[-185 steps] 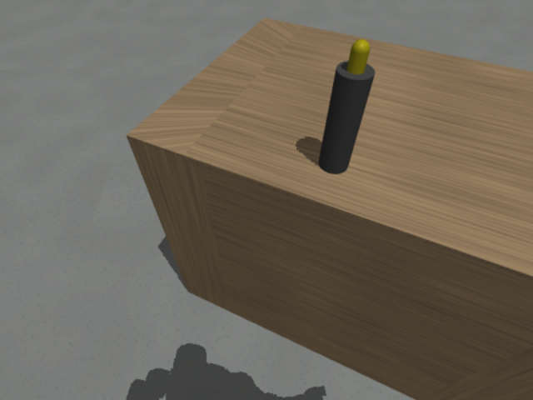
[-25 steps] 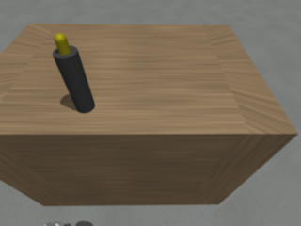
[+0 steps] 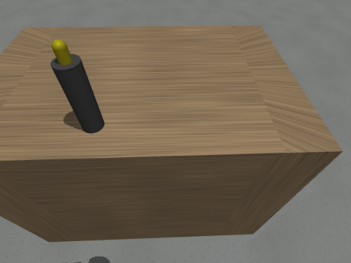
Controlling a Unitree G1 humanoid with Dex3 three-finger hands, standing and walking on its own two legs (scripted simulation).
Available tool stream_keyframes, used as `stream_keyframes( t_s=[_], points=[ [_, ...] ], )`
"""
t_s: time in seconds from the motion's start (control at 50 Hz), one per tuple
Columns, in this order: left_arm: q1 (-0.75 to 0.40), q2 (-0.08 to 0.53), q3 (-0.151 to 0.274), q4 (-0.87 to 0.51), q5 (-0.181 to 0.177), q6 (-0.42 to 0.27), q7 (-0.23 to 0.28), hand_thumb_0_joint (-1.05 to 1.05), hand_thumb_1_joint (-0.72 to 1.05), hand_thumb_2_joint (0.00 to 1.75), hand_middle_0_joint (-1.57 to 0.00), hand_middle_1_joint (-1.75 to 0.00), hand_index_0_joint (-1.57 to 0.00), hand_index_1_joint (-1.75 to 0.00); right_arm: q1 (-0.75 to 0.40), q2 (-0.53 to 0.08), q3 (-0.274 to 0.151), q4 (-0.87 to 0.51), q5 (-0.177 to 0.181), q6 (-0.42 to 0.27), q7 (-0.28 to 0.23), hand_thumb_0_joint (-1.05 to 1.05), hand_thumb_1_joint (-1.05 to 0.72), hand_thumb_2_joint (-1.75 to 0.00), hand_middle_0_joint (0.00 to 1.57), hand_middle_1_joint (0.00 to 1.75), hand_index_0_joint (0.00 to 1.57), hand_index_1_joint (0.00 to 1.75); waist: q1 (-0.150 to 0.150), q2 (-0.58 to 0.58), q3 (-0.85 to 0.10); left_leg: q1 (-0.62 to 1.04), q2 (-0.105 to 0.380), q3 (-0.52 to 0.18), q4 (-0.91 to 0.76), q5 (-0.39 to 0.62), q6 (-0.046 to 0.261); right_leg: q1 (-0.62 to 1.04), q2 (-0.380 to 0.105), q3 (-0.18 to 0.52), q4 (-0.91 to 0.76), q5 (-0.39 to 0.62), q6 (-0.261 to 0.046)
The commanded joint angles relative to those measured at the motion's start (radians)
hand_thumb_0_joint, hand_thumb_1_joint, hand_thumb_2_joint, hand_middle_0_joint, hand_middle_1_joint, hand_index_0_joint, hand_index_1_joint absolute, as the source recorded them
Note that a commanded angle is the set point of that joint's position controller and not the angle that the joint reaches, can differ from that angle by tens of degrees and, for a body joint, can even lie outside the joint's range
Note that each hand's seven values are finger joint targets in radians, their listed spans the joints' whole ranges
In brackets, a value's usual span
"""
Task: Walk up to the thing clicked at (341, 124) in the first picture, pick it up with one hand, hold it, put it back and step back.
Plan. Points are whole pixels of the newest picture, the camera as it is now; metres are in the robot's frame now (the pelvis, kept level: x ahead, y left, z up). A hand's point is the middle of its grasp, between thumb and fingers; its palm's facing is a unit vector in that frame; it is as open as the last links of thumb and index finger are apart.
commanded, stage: walk up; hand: left
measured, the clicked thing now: (78, 90) +0.45 +0.25 +0.14
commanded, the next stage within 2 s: stand in 0.06 s
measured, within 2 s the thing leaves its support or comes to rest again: neither
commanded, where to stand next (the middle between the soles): +0.05 +0.01 m, yaw +4 degrees
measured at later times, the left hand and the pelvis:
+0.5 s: hand out of the picture +0.09 +0.26 -0.15, palm faces -0.02 -0.94 -0.35, open 7.4 cm; pelvis +0.01 +0.01 +0.00, yaw +1 degrees
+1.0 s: hand out of the picture +0.07 +0.26 -0.16, palm faces -0.02 -0.94 -0.35, open 7.4 cm; pelvis +0.01 +0.01 +0.00, yaw +1 degrees
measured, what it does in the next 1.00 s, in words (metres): stands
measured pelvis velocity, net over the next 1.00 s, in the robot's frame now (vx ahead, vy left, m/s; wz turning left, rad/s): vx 0.01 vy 0.01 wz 0.03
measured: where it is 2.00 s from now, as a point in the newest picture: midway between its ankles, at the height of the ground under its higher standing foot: outside the picture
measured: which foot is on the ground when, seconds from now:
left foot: down 0.00-1.00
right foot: down 0.00-1.00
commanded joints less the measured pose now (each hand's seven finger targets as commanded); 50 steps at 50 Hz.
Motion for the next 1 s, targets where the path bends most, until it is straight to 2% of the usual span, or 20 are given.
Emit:
stream_keyframes(
  t_s=[0.0,0.02,0.06,0.1,0.2,0.36,0.42,0.52,0.58,0.68,0.8,0.98],
  points=[
    [-0.047,0.209,0.036,-0.066,-0.006,-0.022,0.013,0.0,0.9,0.9,-0.2,-0.3,-0.2,-0.3,-0.052,-0.224,-0.04,-0.068,0.001,-0.025,-0.012,0.0,-0.9,-0.9,0.2,0.3,0.2,0.3,0.005,0.0,-0.105,0.017,0.081,-0.071,-0.074,0.059,0.067,0.027,-0.079,0.042,-0.038,0.15,-0.059],
    [-0.045,0.208,0.036,-0.066,-0.007,-0.021,0.013,0.0,0.9,0.9,-0.2,-0.3,-0.2,-0.3,-0.052,-0.219,-0.038,-0.068,0.001,-0.025,-0.013,0.0,-0.9,-0.9,0.2,0.3,0.2,0.3,0.006,-0.009,-0.102,0.015,0.078,-0.067,-0.07,0.064,0.067,0.022,-0.078,0.045,-0.042,0.152,-0.057],
    [-0.037,0.23,0.031,-0.063,-0.007,-0.031,0.016,0.0,0.9,0.9,-0.2,-0.3,-0.2,-0.3,-0.041,-0.201,-0.029,-0.061,-0.003,-0.016,-0.011,0.0,-0.9,-0.9,0.2,0.3,0.2,0.3,0.003,-0.028,-0.09,0.01,0.068,-0.069,-0.074,0.029,0.061,0.015,-0.095,0.061,-0.075,0.082,-0.057],
    [-0.039,0.229,0.029,-0.064,-0.006,-0.033,0.017,0.0,0.9,0.9,-0.2,-0.3,-0.2,-0.3,-0.036,-0.207,-0.029,-0.06,-0.002,-0.014,-0.009,0.0,-0.9,-0.9,0.2,0.3,0.2,0.3,0.001,-0.019,-0.086,0.013,0.068,-0.073,-0.073,0.017,0.063,0.009,-0.096,0.062,-0.085,0.058,-0.056],
    [-0.034,0.229,0.023,-0.071,-0.008,-0.037,0.018,0.0,0.9,0.9,-0.2,-0.3,-0.2,-0.3,-0.031,-0.209,-0.026,-0.061,-0.004,-0.017,-0.007,0.0,-0.9,-0.9,0.2,0.3,0.2,0.3,0.001,-0.012,-0.107,0.025,0.073,-0.075,-0.075,0.068,0.063,0.032,-0.098,0.05,-0.071,0.136,-0.057],
    [-0.02,0.227,0.015,-0.072,-0.008,-0.036,0.019,0.0,0.9,0.9,-0.2,-0.3,-0.2,-0.3,-0.035,-0.215,-0.025,-0.062,-0.001,-0.019,-0.007,0.0,-0.9,-0.9,0.2,0.3,0.2,0.3,0.004,0.009,-0.103,0.032,0.078,-0.083,-0.079,0.114,0.059,0.033,-0.095,0.029,-0.061,0.164,-0.052],
    [-0.017,0.228,0.012,-0.072,-0.008,-0.037,0.019,0.0,0.9,0.9,-0.2,-0.3,-0.2,-0.3,-0.03,-0.216,-0.025,-0.061,-0.002,-0.017,-0.007,0.0,-0.9,-0.9,0.2,0.3,0.2,0.3,0.004,0.007,-0.102,0.024,0.08,-0.085,-0.08,0.1,0.061,0.042,-0.1,0.03,-0.062,0.159,-0.052],
    [-0.013,0.229,0.011,-0.076,-0.006,-0.036,0.02,0.0,0.9,0.9,-0.2,-0.3,-0.2,-0.3,-0.032,-0.216,-0.026,-0.064,-0.002,-0.016,-0.009,0.0,-0.9,-0.9,0.2,0.3,0.2,0.3,0.003,0.012,-0.123,0.036,0.08,-0.08,-0.072,0.134,0.062,0.057,-0.103,0.027,-0.05,0.211,-0.053],
    [-0.009,0.234,0.008,-0.073,-0.008,-0.038,0.021,0.0,0.9,0.9,-0.2,-0.3,-0.2,-0.3,-0.031,-0.215,-0.025,-0.061,0.001,-0.017,-0.008,0.0,-0.9,-0.9,0.2,0.3,0.2,0.3,0.003,0.006,-0.104,0.039,0.079,-0.085,-0.075,0.145,0.058,0.047,-0.099,0.022,-0.058,0.198,-0.049],
    [-0.008,0.237,0.006,-0.078,-0.005,-0.037,0.023,0.0,0.9,0.9,-0.2,-0.3,-0.2,-0.3,-0.028,-0.212,-0.027,-0.062,-0.002,-0.011,-0.006,0.0,-0.9,-0.9,0.2,0.3,0.2,0.3,-0.001,-0.01,-0.084,0.023,0.073,-0.081,-0.078,0.086,0.059,0.026,-0.099,0.024,-0.078,0.122,-0.05],
    [0.004,0.232,0.004,-0.08,-0.005,-0.04,0.023,0.0,0.9,0.9,-0.2,-0.3,-0.2,-0.3,-0.034,-0.219,-0.03,-0.065,0.0,-0.013,-0.006,0.0,-0.9,-0.9,0.2,0.3,0.2,0.3,0.002,0.008,-0.112,0.04,0.078,-0.085,-0.072,0.115,0.062,0.039,-0.102,0.022,-0.067,0.164,-0.052],
    [0.004,0.235,0.004,-0.08,-0.007,-0.039,0.023,0.0,0.9,0.9,-0.2,-0.3,-0.2,-0.3,-0.028,-0.215,-0.028,-0.063,0.0,-0.012,-0.005,0.0,-0.9,-0.9,0.2,0.3,0.2,0.3,0.002,-0.001,-0.095,0.022,0.069,-0.083,-0.076,0.099,0.061,0.041,-0.102,0.023,-0.072,0.155,-0.052]
  ],
)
